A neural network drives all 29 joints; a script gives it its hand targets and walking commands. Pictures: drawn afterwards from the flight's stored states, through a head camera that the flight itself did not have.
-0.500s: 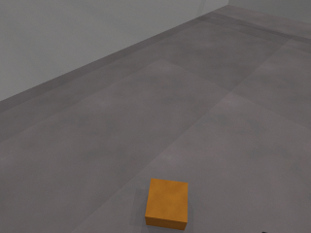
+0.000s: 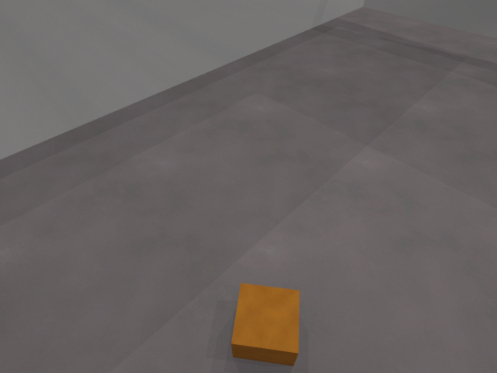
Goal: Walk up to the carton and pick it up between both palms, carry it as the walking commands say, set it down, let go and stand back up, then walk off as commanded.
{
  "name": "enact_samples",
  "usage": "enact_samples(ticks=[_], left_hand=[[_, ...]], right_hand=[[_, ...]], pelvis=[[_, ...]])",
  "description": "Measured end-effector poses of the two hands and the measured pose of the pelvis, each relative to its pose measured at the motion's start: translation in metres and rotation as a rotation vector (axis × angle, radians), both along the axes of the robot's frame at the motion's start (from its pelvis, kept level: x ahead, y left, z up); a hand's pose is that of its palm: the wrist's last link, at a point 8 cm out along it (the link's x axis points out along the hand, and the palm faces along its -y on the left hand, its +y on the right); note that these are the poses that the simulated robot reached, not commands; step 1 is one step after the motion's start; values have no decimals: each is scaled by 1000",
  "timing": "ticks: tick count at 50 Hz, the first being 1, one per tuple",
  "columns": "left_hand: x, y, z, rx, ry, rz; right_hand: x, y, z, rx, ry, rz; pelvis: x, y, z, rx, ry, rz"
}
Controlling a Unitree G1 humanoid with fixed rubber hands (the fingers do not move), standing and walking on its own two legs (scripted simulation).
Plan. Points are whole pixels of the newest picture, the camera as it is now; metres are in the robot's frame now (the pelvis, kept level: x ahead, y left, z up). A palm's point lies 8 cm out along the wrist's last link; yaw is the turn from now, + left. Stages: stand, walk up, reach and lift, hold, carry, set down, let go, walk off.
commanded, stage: stand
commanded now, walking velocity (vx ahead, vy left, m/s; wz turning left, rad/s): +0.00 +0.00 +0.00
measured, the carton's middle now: (266, 323) +0.46 -0.06 -0.70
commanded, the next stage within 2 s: walk off in 0.20 s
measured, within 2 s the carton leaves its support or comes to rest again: neither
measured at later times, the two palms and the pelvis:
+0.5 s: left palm out of the picture +0.07 +0.30 -0.12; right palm out of the picture +0.08 -0.30 -0.12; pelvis +0.01 +0.00 +0.00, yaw +0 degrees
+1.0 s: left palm out of the picture +0.12 +0.20 -0.13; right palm (408, 322) +0.26 -0.30 -0.14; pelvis +0.18 -0.05 +0.00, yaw -3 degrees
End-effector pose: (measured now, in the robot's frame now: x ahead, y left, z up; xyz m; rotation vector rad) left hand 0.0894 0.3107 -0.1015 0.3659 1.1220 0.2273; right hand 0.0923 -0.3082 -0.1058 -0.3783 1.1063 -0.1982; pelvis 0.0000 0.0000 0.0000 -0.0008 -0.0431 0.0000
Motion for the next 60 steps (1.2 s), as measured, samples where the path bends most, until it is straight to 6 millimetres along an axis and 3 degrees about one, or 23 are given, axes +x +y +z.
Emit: enact_samples(ticks=[20, 30, 33, 37, 39, 42, 47, 51, 57, 59, 60], left_hand=[[-2, 3, 0, 2, 11, 5], [-29, -22, -31, -68, 164, 18], [-13, -35, -34, -76, 175, -14], [40, -59, -29, -84, 110, -67], [62, -68, -30, -78, 69, -56], [59, -78, -31, -86, 109, -8], [33, -102, -28, -128, 259, 59], [26, -117, -28, -164, 351, 121], [56, -115, -38, -194, 445, 188], [75, -105, -45, -194, 472, 195], [90, -100, -49, -194, 475, 187]], right_hand=[[-3, -1, 0, 1, 13, -11], [-37, 24, -28, 65, 148, -60], [-60, 23, -37, 89, 216, -120], [-87, 17, -47, 126, 332, -189], [-84, 11, -52, 143, 369, -194], [-38, 3, -49, 152, 316, -167], [90, -1, -37, 177, 113, -79], [193, 11, -27, 196, -20, -2], [338, 48, -20, 211, -171, 99], [372, 56, -23, 199, -214, 94], [379, 57, -25, 187, -218, 84]], pelvis=[[0, 1, 1, 1, 2, 0], [26, 1, -9, 7, 23, -19], [44, -5, -11, 17, 28, -37], [72, -21, -15, 15, 33, -48], [86, -31, -20, 6, 30, -35], [109, -42, -16, 11, 29, -29], [152, -47, -5, 13, 32, -43], [189, -45, -5, 13, 38, -50], [257, -30, -17, 17, 50, -56], [284, -21, -26, 13, 46, -67], [296, -17, -29, 15, 42, -73]])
